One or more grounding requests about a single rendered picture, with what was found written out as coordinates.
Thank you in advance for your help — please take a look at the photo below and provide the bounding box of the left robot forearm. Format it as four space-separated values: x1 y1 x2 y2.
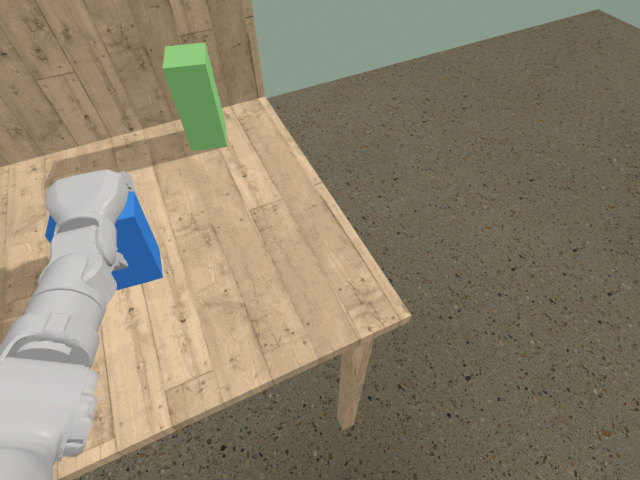
0 212 117 369

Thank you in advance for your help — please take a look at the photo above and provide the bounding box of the robot left hand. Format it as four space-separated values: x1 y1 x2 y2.
46 169 138 271

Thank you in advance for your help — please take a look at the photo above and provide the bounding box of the sponge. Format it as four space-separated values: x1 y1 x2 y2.
45 191 163 290

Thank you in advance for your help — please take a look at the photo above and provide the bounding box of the robot left upper arm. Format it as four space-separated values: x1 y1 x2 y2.
0 357 99 480

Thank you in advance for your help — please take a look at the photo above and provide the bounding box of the table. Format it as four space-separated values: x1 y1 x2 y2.
0 0 412 480

